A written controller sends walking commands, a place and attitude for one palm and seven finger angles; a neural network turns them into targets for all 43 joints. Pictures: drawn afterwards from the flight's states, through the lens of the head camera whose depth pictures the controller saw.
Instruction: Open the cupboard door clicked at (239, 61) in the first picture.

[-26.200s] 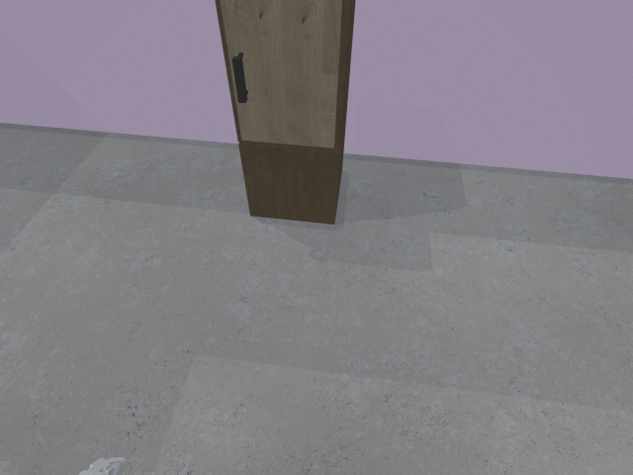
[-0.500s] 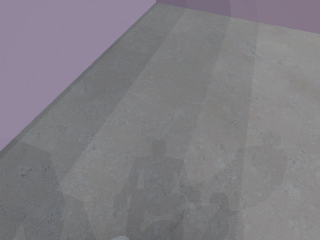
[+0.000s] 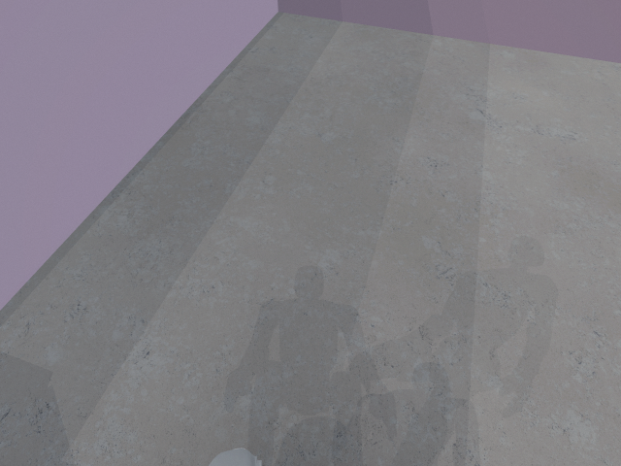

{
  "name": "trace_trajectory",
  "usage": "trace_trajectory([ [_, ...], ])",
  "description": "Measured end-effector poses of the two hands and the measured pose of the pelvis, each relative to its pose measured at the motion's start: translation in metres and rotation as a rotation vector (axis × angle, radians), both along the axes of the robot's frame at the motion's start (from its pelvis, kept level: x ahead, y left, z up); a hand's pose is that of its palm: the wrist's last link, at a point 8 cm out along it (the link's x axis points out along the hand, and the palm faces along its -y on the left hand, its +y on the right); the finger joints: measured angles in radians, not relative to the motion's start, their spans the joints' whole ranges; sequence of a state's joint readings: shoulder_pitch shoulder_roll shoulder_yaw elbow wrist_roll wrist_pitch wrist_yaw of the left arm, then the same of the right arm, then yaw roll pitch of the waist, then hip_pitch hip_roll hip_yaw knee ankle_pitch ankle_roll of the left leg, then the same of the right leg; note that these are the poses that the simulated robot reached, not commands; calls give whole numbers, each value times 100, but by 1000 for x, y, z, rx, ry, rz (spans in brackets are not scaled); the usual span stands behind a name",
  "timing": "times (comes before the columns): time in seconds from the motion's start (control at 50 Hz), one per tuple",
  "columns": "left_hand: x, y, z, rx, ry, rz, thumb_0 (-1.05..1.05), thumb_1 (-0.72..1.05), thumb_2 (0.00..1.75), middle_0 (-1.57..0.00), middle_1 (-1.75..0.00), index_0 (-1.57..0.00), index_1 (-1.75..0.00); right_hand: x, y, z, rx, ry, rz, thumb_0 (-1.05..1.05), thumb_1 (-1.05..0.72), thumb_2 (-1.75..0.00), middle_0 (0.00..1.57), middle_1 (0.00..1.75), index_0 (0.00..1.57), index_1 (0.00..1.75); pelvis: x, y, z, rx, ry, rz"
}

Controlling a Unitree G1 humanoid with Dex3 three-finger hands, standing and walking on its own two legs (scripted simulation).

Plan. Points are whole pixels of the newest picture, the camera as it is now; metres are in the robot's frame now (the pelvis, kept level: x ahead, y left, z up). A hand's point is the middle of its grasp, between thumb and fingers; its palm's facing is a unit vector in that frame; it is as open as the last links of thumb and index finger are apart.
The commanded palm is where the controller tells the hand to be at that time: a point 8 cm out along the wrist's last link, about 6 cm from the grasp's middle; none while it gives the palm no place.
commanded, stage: walk to a spot facing it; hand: left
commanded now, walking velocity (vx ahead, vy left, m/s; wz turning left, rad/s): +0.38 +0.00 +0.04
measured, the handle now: out of the picture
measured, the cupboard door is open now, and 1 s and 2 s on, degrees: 54 54 54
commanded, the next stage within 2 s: turn to face it in 0.26 s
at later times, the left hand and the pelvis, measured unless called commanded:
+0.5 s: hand (223, 353) +0.31 +0.17 -0.17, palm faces +0.05 -0.97 -0.24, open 7.3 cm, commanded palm none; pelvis +0.23 -0.03 -0.02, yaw +2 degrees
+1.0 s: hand (225, 318) +0.38 +0.18 -0.17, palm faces +0.33 -0.90 -0.28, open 7.3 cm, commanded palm none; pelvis +0.34 -0.06 -0.02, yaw +18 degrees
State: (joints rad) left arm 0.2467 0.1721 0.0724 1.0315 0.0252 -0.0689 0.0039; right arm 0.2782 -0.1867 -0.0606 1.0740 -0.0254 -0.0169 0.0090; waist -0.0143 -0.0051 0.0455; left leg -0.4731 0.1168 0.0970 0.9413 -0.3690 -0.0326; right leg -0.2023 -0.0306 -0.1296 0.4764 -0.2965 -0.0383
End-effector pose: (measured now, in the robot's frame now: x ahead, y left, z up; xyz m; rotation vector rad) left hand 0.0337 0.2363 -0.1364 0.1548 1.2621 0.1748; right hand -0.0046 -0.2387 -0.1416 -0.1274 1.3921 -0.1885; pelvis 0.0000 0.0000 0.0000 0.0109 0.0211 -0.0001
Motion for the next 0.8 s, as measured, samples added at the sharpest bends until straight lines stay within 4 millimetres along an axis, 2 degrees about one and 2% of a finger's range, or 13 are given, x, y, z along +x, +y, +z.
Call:
trace_trajectory([
  [0.08,2,-1,-6,-31,103,19,-1,94,89,-20,-30,-20,-29,90,7,7,6,-136,41,1,-91,-90,20,30,20,29,40,3,1,-4,-4,-9],
  [0.14,9,1,-17,-54,169,43,0,93,89,-20,-30,-20,-29,152,17,6,-1,-228,77,0,-91,-90,20,30,20,29,74,10,-8,-14,-19,-17],
  [0.2,28,5,-29,-63,220,29,0,92,89,-20,-30,-20,-29,193,22,1,-19,-301,75,0,-91,-90,20,30,20,29,103,16,-19,-14,-30,-39],
  [0.28,92,5,-23,-51,157,7,0,92,89,-20,-30,-20,-29,202,24,1,-12,-252,46,0,-91,-90,20,30,20,29,135,11,-12,4,-23,-35],
  [0.42,223,-9,2,3,-55,-37,1,94,89,-20,-30,-20,-29,195,-8,-9,5,-41,10,-1,-94,-90,20,30,20,29,194,-13,-6,11,-18,-10],
  [0.46,251,-14,-1,29,-103,-43,0,93,89,-20,-30,-20,-29,197,-19,-20,19,12,3,0,-93,-90,20,30,20,29,213,-26,-15,36,-19,7],
  [0.5,269,-21,0,38,-120,-26,0,93,89,-20,-30,-20,-29,207,-27,-25,24,64,13,0,-92,-90,20,30,20,29,229,-31,-17,20,-23,37],
  [0.56,281,-31,4,32,-112,15,0,92,89,-20,-30,-20,-29,238,-35,-17,19,85,43,0,-92,-90,20,30,20,29,250,-36,-10,15,-21,78],
  [0.6,282,-37,5,20,-91,45,0,92,89,-20,-30,-20,-29,269,-37,-10,14,60,72,1,-92,-90,20,30,20,29,263,-38,-4,22,-15,101],
  [0.66,280,-32,3,23,-58,101,-1,94,89,-20,-30,-21,-29,322,-34,-1,11,-7,131,1,-91,-90,20,30,20,29,279,-39,0,28,-10,133],
  [0.72,274,-25,-7,12,-15,144,-1,94,89,-20,-30,-21,-30,378,-26,1,1,-91,203,1,-91,-90,20,30,20,29,295,-34,-5,23,-16,162],
  [0.76,271,-18,-19,5,11,169,-1,93,89,-20,-30,-21,-30,414,-21,-4,-16,-167,246,0,-91,-90,20,30,20,29,305,-27,-17,-8,-16,169],
  [0.8,272,-11,-27,14,43,183,0,93,89,-20,-30,-21,-30,440,-19,-5,-30,-218,267,0,-91,-90,20,30,20,29,312,-27,-24,-2,-12,186],
])
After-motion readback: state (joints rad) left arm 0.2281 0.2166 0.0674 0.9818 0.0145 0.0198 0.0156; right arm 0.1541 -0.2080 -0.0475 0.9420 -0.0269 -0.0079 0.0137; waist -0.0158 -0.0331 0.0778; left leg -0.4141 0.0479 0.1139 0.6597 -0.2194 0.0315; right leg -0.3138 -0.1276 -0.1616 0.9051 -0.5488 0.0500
